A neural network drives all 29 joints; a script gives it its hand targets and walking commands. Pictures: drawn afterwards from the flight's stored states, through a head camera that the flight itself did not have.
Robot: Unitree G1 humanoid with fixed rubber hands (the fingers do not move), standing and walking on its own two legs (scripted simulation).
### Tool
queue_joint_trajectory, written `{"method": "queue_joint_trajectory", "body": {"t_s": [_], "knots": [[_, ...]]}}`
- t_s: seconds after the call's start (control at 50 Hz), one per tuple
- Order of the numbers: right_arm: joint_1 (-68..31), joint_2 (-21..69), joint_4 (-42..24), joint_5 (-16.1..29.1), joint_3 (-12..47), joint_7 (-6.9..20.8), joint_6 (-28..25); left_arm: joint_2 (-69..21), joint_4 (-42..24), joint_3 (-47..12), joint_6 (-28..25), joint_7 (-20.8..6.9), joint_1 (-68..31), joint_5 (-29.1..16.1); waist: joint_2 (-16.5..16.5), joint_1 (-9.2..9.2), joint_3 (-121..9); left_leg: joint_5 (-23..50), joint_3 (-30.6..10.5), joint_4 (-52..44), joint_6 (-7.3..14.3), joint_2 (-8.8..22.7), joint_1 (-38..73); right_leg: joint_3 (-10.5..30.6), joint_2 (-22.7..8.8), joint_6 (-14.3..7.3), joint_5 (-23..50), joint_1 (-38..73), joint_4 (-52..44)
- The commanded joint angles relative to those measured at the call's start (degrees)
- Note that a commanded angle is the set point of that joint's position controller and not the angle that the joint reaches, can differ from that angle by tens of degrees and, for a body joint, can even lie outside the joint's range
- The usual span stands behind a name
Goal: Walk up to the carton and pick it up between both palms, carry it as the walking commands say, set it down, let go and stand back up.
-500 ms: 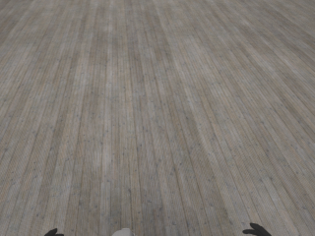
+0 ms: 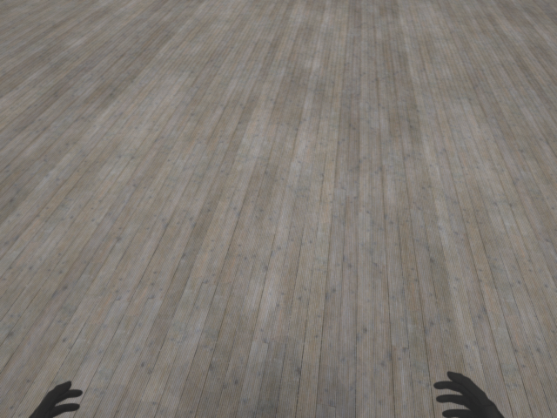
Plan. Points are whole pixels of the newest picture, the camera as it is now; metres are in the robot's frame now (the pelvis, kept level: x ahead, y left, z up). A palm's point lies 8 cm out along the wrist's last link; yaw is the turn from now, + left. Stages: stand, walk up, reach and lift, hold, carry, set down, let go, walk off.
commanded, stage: walk up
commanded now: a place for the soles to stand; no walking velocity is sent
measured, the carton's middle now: out of the picture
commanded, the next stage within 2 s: none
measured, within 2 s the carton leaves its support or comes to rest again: neither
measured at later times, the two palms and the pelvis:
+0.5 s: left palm out of the picture +0.17 +0.43 -0.07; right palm (358, 279) +0.38 -0.17 -0.10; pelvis +0.18 +0.08 -0.01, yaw +12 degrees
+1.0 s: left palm out of the picture +0.35 +0.51 -0.08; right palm (285, 185) +0.64 -0.04 -0.10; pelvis +0.41 +0.17 -0.01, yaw +29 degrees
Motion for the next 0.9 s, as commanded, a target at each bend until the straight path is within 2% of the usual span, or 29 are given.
{"method": "queue_joint_trajectory", "body": {"t_s": [0.0,0.02,0.04,0.08,0.1,0.12,0.14,0.18,0.26,0.3,0.36,0.4,0.42,0.44,0.46,0.48,0.5,0.52,0.54,0.56,0.6,0.62,0.64,0.7,0.76,0.8,0.82,0.84,0.88], "knots": [[-10.43,-8.91,-7.89,-4.02,-6.15,-0.08,-2.75,25.65,-2.97,5.15,-2.35,2.91,11.36,0.07,-10.23,7.57,-10.77,-7.59,0.31,16.24,-3.17,4.86,-32.54,33.76,-29.87,-10.92,-9.57,41.70,-30.24],[-8.12,-12.23,-6.90,-4.03,-6.76,-0.14,-2.98,23.55,-5.27,4.51,-2.50,2.27,4.37,0.31,-3.80,3.57,-10.04,-4.74,0.49,21.79,-3.04,9.21,-33.44,30.24,-31.23,-13.01,-6.24,40.39,-26.89],[-6.11,-14.38,-5.34,-3.60,-6.82,0.25,-3.09,20.18,-7.13,3.74,-2.74,1.88,2.38,-0.01,0.73,2.73,-10.29,-0.90,0.69,23.75,-2.99,10.25,-31.58,24.47,-28.21,-10.88,-2.48,38.51,-25.79],[-7.32,-14.09,-4.24,-2.88,-6.93,1.37,-2.67,16.78,-6.61,3.21,-3.00,2.17,4.67,-0.40,-0.47,4.22,-9.16,5.16,2.75,21.19,-2.56,12.85,-25.78,14.88,-20.58,-3.14,6.42,32.67,-25.37],[-8.40,-13.13,-3.90,-2.67,-6.82,1.88,-2.48,16.14,-6.50,3.15,-2.97,2.13,6.45,-0.17,-1.97,5.19,-8.84,6.54,3.46,20.35,-2.41,13.08,-25.12,10.85,-17.70,-0.99,11.61,33.09,-23.98],[-9.33,-12.18,-4.04,-2.57,-6.55,2.27,-2.30,16.06,-6.21,3.05,-2.88,1.91,7.91,-0.39,-2.49,5.75,-9.32,6.68,5.49,19.43,-2.54,13.51,-25.78,8.33,-17.88,-0.43,16.09,35.13,-23.20],[-9.41,-12.04,-3.80,-2.45,-6.35,2.38,-2.14,15.91,-6.03,2.85,-2.66,1.49,8.46,-0.65,-2.72,5.67,-9.36,6.21,7.68,19.37,-3.00,13.58,-27.38,5.89,-18.70,-0.22,24.17,38.07,-22.07],[-10.13,-10.93,-4.01,-2.08,-5.99,2.03,-1.54,16.21,-6.40,2.80,-2.06,0.84,7.79,-1.02,-4.16,5.01,-7.59,5.82,10.36,17.38,-4.01,14.55,-27.71,1.25,-19.29,-2.11,33.66,37.41,-21.06],[-13.92,-9.86,-4.49,-1.05,-5.70,2.33,-1.44,16.79,-6.23,3.05,-1.55,0.03,9.78,-0.97,-6.51,6.14,-3.41,8.68,13.48,13.07,-3.73,16.03,-26.40,-3.22,-18.48,-4.75,34.63,33.69,-22.97],[-14.80,-9.13,-4.21,-0.71,-5.43,2.35,-1.49,17.74,-6.47,3.06,-1.33,-0.03,8.88,-0.79,-7.19,5.75,-1.86,9.37,13.39,11.76,-3.53,16.86,-25.03,-4.42,-19.40,-7.60,33.11,31.97,-23.27],[-11.92,-8.81,-3.78,-0.51,-5.68,1.94,-1.55,18.85,-6.83,3.30,-1.03,-0.47,4.99,-0.40,-9.09,2.21,-0.94,8.51,13.86,9.18,-2.63,17.76,-21.59,-5.29,-20.93,-9.57,32.13,30.66,-22.55],[-10.60,-9.57,-3.80,-0.32,-6.08,1.59,-1.44,19.68,-6.42,3.66,-0.78,-0.72,4.53,-0.28,-10.17,1.13,-1.71,7.12,13.95,5.85,-1.63,17.33,-18.39,-5.59,-21.04,-8.93,32.63,31.40,-20.13],[-7.94,-10.51,-3.13,-0.27,-6.36,1.20,-1.51,20.09,-7.03,3.85,-0.70,-1.01,2.44,-0.35,-10.17,-0.75,-3.33,5.73,14.79,2.65,-0.63,16.49,-13.41,-6.73,-20.30,-7.96,34.75,30.47,-17.40],[-3.34,-10.41,-2.28,-0.19,-6.54,0.80,-1.81,19.57,-7.52,3.87,-0.42,-1.18,-0.33,-0.94,-8.07,-3.72,-5.91,5.36,17.70,-2.53,0.22,13.57,-5.98,-9.10,-18.25,-6.94,39.36,29.06,-11.33],[6.46,-11.73,0.81,-0.25,-7.42,-0.19,-2.36,18.69,-7.54,3.46,-0.07,-1.43,-1.86,-0.95,-3.18,-8.45,-11.34,7.12,19.04,-7.48,2.30,9.89,8.26,-10.71,-14.25,-5.27,40.18,23.32,2.96],[14.43,-16.48,4.50,-1.51,-8.88,-1.38,-2.38,14.64,-8.31,1.84,-0.04,-1.75,-2.52,-0.38,5.69,-12.01,-12.17,-2.76,12.55,-10.88,5.13,9.64,18.94,-9.74,-9.57,-3.57,31.84,10.20,20.90],[12.98,-20.13,4.50,-2.36,-9.68,-2.45,-2.16,10.10,-8.88,0.38,-0.38,-1.93,-0.23,-0.69,16.54,-9.30,-7.81,-11.71,-10.35,-18.36,7.32,19.14,24.81,-7.40,-3.02,-1.51,0.39,-8.57,30.63],[4.14,-22.39,2.31,-2.25,-9.93,-2.51,-1.96,11.05,-8.87,0.01,-0.30,-1.76,-0.35,-0.94,17.94,-5.35,-3.63,-22.47,-27.72,-25.67,8.45,22.47,21.11,0.03,-0.27,-0.88,-7.38,-19.02,32.80],[-1.75,-21.64,0.03,-1.22,-8.96,-2.31,-1.84,16.35,-8.26,2.17,-0.41,-1.75,-0.86,-0.28,11.16,-2.65,-2.23,-27.42,-29.94,-26.18,11.33,23.80,15.98,5.86,-1.69,-1.22,-5.58,-17.69,29.79],[-3.42,-18.16,0.01,-1.00,-8.71,-2.34,-2.03,16.38,-6.40,1.87,-0.48,-1.80,-0.94,-0.12,6.56,-1.68,-0.04,-23.69,-24.93,-25.93,10.53,22.96,13.65,5.41,-3.43,-1.61,-1.54,-15.44,28.17],[-3.43,-16.14,0.74,-2.26,-8.31,-2.66,-3.00,14.89,-4.36,1.05,-1.12,-2.28,0.44,-0.66,6.85,-0.83,-1.69,-12.43,-14.96,-22.63,7.74,19.22,13.34,5.51,-5.89,-1.91,1.96,-11.69,21.05],[-3.51,-15.84,1.08,-2.34,-8.07,-2.58,-3.38,15.02,-4.17,0.95,-1.13,-2.23,-0.16,-1.03,9.60,-0.97,-0.63,-12.31,-14.01,-22.78,7.35,18.14,11.34,4.66,-5.82,-1.44,3.14,-11.52,18.83],[-3.42,-15.33,1.04,-2.27,-8.01,-2.34,-3.43,15.32,-3.77,0.94,-0.95,-2.00,-0.84,-1.04,9.82,-1.24,0.41,-11.33,-14.31,-23.31,6.23,17.61,9.75,4.79,-6.18,-1.00,3.32,-11.10,17.74],[-5.35,-14.87,0.48,-2.70,-8.03,-1.48,-3.17,15.99,-2.99,1.35,-0.72,-1.21,-1.21,-0.58,10.76,-0.77,4.43,-17.76,-15.04,-24.60,6.84,17.55,5.00,4.98,-5.93,-0.53,0.09,-12.07,13.62],[-6.42,-16.29,0.14,-3.08,-8.46,-1.49,-3.42,17.05,-2.24,1.70,-0.63,-1.02,-0.64,-0.38,9.67,-0.39,5.18,-19.02,-15.48,-26.14,5.89,17.80,2.32,4.79,-5.69,-0.25,3.37,-10.99,11.49],[-6.51,-15.88,0.16,-3.08,-8.40,-1.44,-3.65,16.54,-1.96,1.86,-0.76,-1.11,-0.87,-0.73,7.89,-0.52,5.78,-16.91,-15.62,-25.69,7.19,17.47,3.90,4.47,-5.35,0.15,6.22,-11.74,10.10],[-6.67,-16.98,-0.17,-2.52,-7.50,-1.66,-3.81,17.09,-3.56,2.01,-0.85,-1.34,-0.95,-1.51,11.71,-0.70,6.96,-20.09,-17.20,-24.70,9.75,17.33,3.31,3.70,-4.78,1.33,5.56,-17.49,9.82],[-6.67,-17.02,-0.05,-2.67,-7.63,-1.64,-3.96,17.24,-3.85,2.03,-1.05,-1.33,-2.55,-1.33,10.88,-1.12,9.21,-20.83,-18.28,-24.70,10.72,17.54,1.59,4.55,-5.68,1.30,5.55,-17.44,10.22],[-6.41,-16.63,0.41,-2.51,-7.34,-1.65,-4.07,16.80,-4.43,1.86,-1.45,-1.42,-3.53,-1.37,9.82,-1.37,9.31,-18.45,-18.60,-23.23,10.97,16.51,2.19,4.25,-4.90,0.98,5.23,-16.33,7.97]]}}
